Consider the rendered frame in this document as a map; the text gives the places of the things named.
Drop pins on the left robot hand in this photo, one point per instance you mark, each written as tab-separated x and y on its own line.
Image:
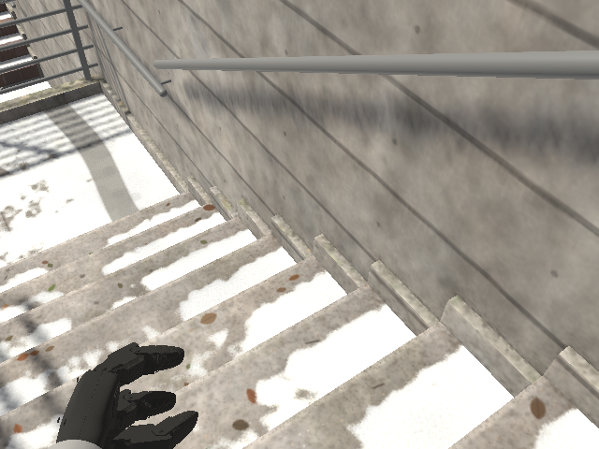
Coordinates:
99	413

